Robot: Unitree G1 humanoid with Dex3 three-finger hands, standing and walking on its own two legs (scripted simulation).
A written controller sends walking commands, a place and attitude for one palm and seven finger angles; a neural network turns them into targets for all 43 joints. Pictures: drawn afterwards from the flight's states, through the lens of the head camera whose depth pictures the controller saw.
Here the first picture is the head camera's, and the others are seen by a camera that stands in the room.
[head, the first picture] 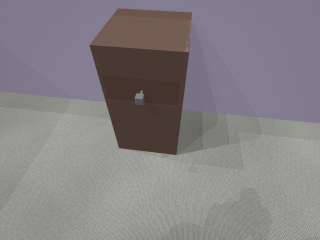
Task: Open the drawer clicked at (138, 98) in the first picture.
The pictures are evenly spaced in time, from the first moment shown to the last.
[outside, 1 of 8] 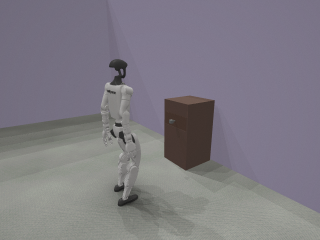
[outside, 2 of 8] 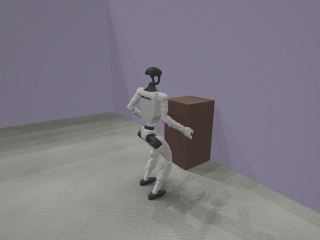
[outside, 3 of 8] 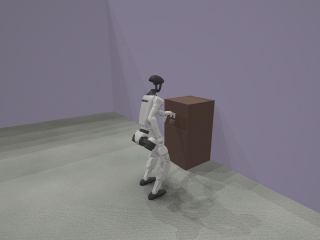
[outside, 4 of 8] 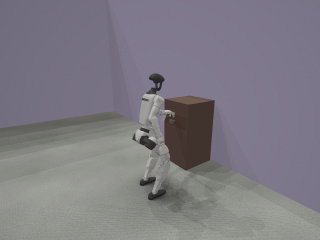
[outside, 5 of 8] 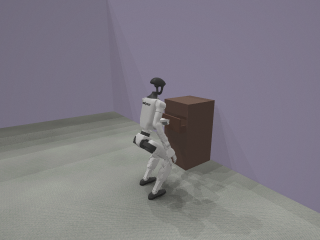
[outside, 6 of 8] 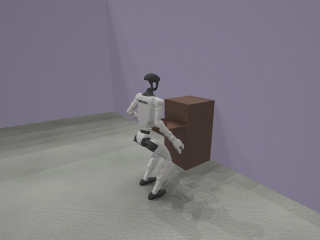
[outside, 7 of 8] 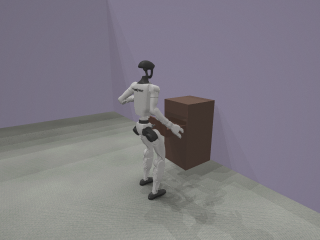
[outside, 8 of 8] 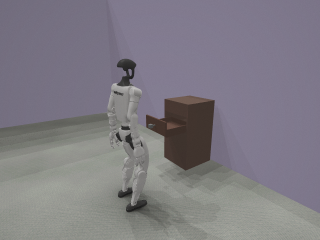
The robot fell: no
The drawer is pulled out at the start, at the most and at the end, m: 0.00 0.30 0.30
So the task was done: yes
